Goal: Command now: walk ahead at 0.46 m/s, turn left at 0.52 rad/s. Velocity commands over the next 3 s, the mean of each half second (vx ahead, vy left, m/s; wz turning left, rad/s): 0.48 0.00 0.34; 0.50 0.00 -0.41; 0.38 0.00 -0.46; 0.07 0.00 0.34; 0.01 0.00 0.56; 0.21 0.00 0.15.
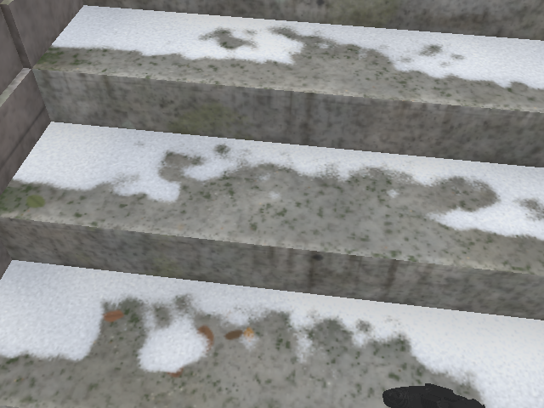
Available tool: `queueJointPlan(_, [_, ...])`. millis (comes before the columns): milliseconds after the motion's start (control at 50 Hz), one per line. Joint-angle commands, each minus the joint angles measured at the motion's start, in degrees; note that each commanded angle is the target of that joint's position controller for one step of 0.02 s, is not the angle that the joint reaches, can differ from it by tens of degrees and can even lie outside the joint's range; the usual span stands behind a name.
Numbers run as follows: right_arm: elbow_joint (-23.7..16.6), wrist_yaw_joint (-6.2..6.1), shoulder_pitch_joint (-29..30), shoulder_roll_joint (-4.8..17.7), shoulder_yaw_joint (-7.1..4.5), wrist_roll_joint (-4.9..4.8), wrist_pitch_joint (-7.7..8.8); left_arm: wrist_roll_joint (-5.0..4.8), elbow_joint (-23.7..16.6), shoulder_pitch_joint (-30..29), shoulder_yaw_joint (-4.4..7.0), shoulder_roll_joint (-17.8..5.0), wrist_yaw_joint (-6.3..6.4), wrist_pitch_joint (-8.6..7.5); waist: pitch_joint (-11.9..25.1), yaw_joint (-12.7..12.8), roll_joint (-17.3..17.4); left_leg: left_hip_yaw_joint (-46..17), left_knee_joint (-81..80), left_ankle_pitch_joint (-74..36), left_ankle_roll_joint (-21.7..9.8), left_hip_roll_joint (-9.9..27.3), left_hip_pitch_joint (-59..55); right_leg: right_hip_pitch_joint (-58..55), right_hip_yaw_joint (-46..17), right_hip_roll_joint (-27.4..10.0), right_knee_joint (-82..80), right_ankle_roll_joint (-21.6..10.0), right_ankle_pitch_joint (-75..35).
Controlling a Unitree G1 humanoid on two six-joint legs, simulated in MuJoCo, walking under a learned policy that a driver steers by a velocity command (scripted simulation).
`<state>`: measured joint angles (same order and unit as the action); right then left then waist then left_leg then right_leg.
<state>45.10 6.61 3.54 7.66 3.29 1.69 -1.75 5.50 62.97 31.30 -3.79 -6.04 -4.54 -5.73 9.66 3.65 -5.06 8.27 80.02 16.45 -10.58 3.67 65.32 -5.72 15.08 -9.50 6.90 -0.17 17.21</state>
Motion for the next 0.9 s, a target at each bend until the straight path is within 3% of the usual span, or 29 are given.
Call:
queueJointPlan(20, [-1.4,-0.56,-10.2,6.5,-3.05,-1.55,2.38,-0.76,-3.5,-2.7,4.52,-18.3,-0.03,-2.02,-0.6,-10.8,-6.9,3.5,-21.5,2.3,0.1,-11.1,-39.1,10.3,1.3,-7.6,18.1,-11.6,-79.2])
queueJointPlan(40, [1.6,-2.23,-21.6,10.7,-4.00,-0.44,3.80,3.03,-4.0,4.8,2.80,-10.3,-0.24,-2.44,13.8,-9.2,4.1,-15.3,-18.2,-26.2,-8.9,-4.4,-70.7,31.4,-3.2,-4.0,38.6,-5.8,-56.6])
queueJointPlan(60, [5.8,-3.41,-37.2,14.1,-4.42,0.87,3.17,2.17,-6.4,2.8,2.07,-8.0,-2.16,-1.47,22.1,-13.7,12.4,-48.7,-44.3,-7.3,-12.4,6.4,-82.3,45.4,-11.6,6.9,53.1,-2.4,-5.0])
queueJointPlan(80, [10.0,-3.80,-43.4,19.6,-7.38,1.27,3.81,-2.41,-8.5,-7.1,4.28,-9.5,-2.71,0.09,10.8,-16.2,11.9,-59.8,-55.9,16.2,-4.9,8.9,-73.5,56.5,-24.8,9.6,72.3,-3.2,-12.0])
queueJointPlan(100, [10.4,-4.01,-38.9,20.1,-7.74,0.41,5.45,-3.88,-9.5,-11.8,4.91,-8.2,-1.70,-0.46,0.5,-13.6,14.5,-56.8,-56.5,25.4,-1.0,6.8,-60.7,61.2,-28.2,9.8,85.6,-3.1,-16.9])
queueJointPlan(140, [9.8,-3.70,-24.6,11.2,-5.62,-0.52,6.43,-1.46,-9.2,-13.1,3.62,-3.8,0.43,-0.62,-4.5,-5.5,9.6,-47.7,-53.2,21.2,-3.3,3.7,-40.3,60.5,-29.9,10.1,101.3,-6.1,-22.4])
queueJointPlan(180, [10.0,-2.47,-14.4,4.6,-3.24,0.71,5.52,-2.93,-11.3,-15.1,2.92,-3.7,0.97,0.15,-4.0,1.1,4.4,-41.7,-55.8,13.1,-3.0,3.2,-33.2,65.8,-29.6,9.4,110.1,-11.1,-24.2])
queueJointPlan(220, [12.6,-2.44,-14.0,3.1,-2.51,1.52,6.22,-2.27,-11.9,-17.0,2.88,-6.0,1.23,1.56,-3.5,3.0,2.9,-32.3,-55.7,4.2,-1.9,1.8,-33.8,71.9,-26.2,7.7,108.1,-11.6,-21.7])
queueJointPlan(280, [15.0,-2.86,-20.7,5.2,-2.99,3.12,7.91,-3.42,-13.4,-21.3,2.28,-5.8,1.22,2.40,-4.5,0.8,9.4,-24.6,-56.9,-2.3,-0.4,-1.2,-34.6,76.3,-18.8,7.0,118.2,-9.7,-14.6])
queueJointPlan(340, [18.6,-3.76,-30.6,3.5,-1.97,5.17,7.98,-2.97,-16.3,-28.5,1.20,-4.7,1.17,2.91,-6.7,-3.1,6.5,-25.2,-56.5,-1.0,-0.6,1.2,-45.6,89.1,-19.0,5.9,118.4,-11.5,-13.0])
queueJointPlan(380, [20.2,-2.14,-36.7,3.4,-1.26,6.41,8.17,-3.47,-20.1,-34.7,1.21,-5.7,2.10,3.34,-6.5,-4.3,5.6,-24.4,-57.2,-4.2,-0.5,2.1,-48.9,90.3,-16.9,4.5,107.7,-10.2,-17.8])
queueJointPlan(400, [20.3,-1.55,-39.5,3.9,-1.20,5.93,8.66,-3.61,-21.4,-37.7,1.30,-6.1,2.64,3.85,-7.9,-5.9,7.7,-23.5,-59.1,-7.6,-1.5,2.9,-51.1,90.5,-15.2,4.2,103.3,-8.8,-18.2])
queueJointPlan(420, [18.2,-6.81,-35.5,5.8,-3.40,-3.26,8.41,-3.53,-26.0,-46.5,-0.36,0.9,4.28,4.44,-16.4,-8.5,2.9,-26.8,-74.4,-0.2,-0.5,4.8,-40.4,81.4,-4.9,7.1,98.0,-3.5,-4.0])
queueJointPlan(440, [17.7,-9.28,-35.5,7.8,-3.50,-3.34,8.22,-3.87,-28.9,-46.9,-0.40,-0.4,4.99,4.93,-18.9,-7.8,5.3,-28.9,-78.7,-3.6,-1.1,6.1,-42.0,77.7,-7.4,4.4,93.9,-2.0,0.7])
queueJointPlan(460, [19.2,-3.08,-36.9,5.5,-0.85,3.87,8.26,-4.43,-27.6,-45.1,0.36,-3.8,3.19,6.12,-9.1,-5.1,15.2,-25.8,-69.8,-15.0,-3.6,10.9,-58.9,84.6,-15.3,1.8,84.4,-5.7,-11.5])
queueJointPlan(500, [13.1,-0.31,-26.6,7.3,-1.53,2.26,8.88,-2.19,-26.8,-41.2,0.39,-3.5,0.59,7.88,-6.2,-0.8,11.7,-13.6,-71.3,-47.3,-5.5,9.3,-48.2,60.6,-6.1,6.2,76.7,-7.5,-7.1])
queueJointPlan(540, [13.8,-0.52,-31.8,13.6,-2.93,0.06,9.66,-2.00,-27.7,-41.0,1.29,-5.8,-1.38,7.58,-4.6,-0.6,14.2,-11.1,-66.2,-82.6,-6.6,10.2,-57.9,53.1,-0.1,11.9,66.4,-6.2,0.3])
queueJointPlan(580, [15.5,0.03,-34.1,16.7,-5.04,1.28,8.68,-4.00,-25.7,-34.0,2.49,-7.3,-0.33,6.19,-3.1,0.6,16.4,-7.9,-55.9,-102.0,-4.8,10.7,-70.6,47.5,-0.5,15.6,49.2,-7.4,-0.3])
queueJointPlan(600, [14.9,0.55,-37.6,13.2,-5.07,4.89,8.19,-4.42,-20.9,-21.7,3.52,-9.7,1.14,5.78,6.7,0.0,10.9,-8.0,-42.5,-100.4,-1.1,8.5,-59.0,25.3,-11.7,14.8,52.0,-11.2,-11.2])
queueJointPlan(620, [13.7,1.26,-39.0,10.4,-4.52,6.56,7.70,-5.37,-16.2,-11.2,4.30,-11.8,1.80,5.58,14.4,2.5,1.8,-12.4,-29.3,-78.8,1.1,3.0,-40.3,4.3,-33.1,10.1,39.9,-17.2,-0.1])
queueJointPlan(640, [11.9,2.14,-28.6,8.8,-5.13,3.92,5.86,-1.31,-11.3,2.9,5.44,-14.5,2.42,5.87,9.3,9.7,-10.8,-16.4,-2.0,-14.3,4.3,-10.3,-20.5,-2.3,-56.7,1.7,20.5,-22.6,2.1])
queueJointPlan(660, [10.5,1.79,-25.3,8.1,-5.33,1.40,6.16,-0.13,-9.7,4.6,5.97,-14.6,3.37,3.85,2.5,7.3,-7.0,-25.8,16.8,-16.7,2.2,-9.1,-10.0,4.9,-63.0,0.8,16.1,-17.1,19.9])
queueJointPlan(680, [10.2,0.16,-22.3,6.7,-4.93,0.26,6.63,-0.62,-8.8,-3.5,6.46,-13.8,3.56,2.42,-4.4,3.4,0.2,-25.8,25.1,-20.0,0.8,-7.7,-4.3,14.4,-58.9,0.5,17.3,-16.2,18.4])
queueJointPlan(700, [9.5,-1.13,-19.8,5.5,-4.12,1.09,6.65,-1.50,-7.7,-9.3,5.83,-9.6,3.36,2.12,-4.3,0.0,6.4,-26.2,29.4,-21.5,-1.4,-8.2,-2.8,20.7,-54.3,1.2,17.8,-15.7,12.1])
queueJointPlan(740, [6.7,-1.91,-18.0,2.9,-2.30,1.72,5.91,-2.49,-5.0,-16.5,3.32,-2.2,1.93,2.51,-2.6,-7.4,7.8,-23.6,39.3,-19.5,-4.3,-6.0,2.8,26.7,-41.9,2.7,17.9,-11.8,-2.2])
queueJointPlan(760, [5.8,-2.10,-18.3,2.7,-1.74,2.05,4.98,-1.47,-2.7,-15.2,2.50,-0.4,1.31,2.17,-2.9,-8.7,10.2,-21.4,38.6,-20.3,-4.3,-5.0,6.7,26.2,-35.3,4.3,18.5,-9.8,-8.5])
queueJointPlan(800, [5.2,-2.09,-16.1,3.7,-1.44,1.14,4.86,-1.44,-2.0,-15.1,2.68,-1.5,0.99,0.48,-4.3,-10.0,7.8,-14.5,31.8,-17.3,-3.0,-0.8,6.6,31.4,-24.9,8.2,17.3,-7.3,-9.8])
queueJointPlan(840, [3.7,-2.29,-11.5,3.2,-1.16,-0.34,5.70,0.69,-1.7,-10.7,2.21,-3.3,1.84,-0.86,-4.7,-7.9,2.2,-9.8,34.1,-16.8,-1.6,-0.9,1.1,39.8,-24.8,10.5,14.8,-7.2,-7.5])
queueJointPlan(900, [0.3,-2.74,-1.9,2.0,0.06,1.35,5.81,1.32,2.1,1.4,2.51,-5.2,1.98,-0.13,-7.4,-2.8,1.5,-10.3,40.9,-10.5,-1.2,-1.2,17.7,25.4,-34.5,6.4,14.8,-11.0,-5.2])
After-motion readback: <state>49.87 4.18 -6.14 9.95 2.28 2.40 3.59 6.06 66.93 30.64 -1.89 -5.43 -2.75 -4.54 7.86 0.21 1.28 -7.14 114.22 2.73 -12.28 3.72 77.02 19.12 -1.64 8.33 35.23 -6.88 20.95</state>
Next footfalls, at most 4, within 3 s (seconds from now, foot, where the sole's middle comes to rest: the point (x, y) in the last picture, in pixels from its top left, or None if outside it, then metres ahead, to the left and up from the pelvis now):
0.02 left None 0.18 0.12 -0.63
0.58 right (299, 362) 0.53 0.00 -0.48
1.08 left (229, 188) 0.85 0.17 -0.33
1.66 right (400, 85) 1.06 -0.19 -0.18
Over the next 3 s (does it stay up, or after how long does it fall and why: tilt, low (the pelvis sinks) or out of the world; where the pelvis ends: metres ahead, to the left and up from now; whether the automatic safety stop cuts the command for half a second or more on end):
stays up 1.11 -0.05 0.60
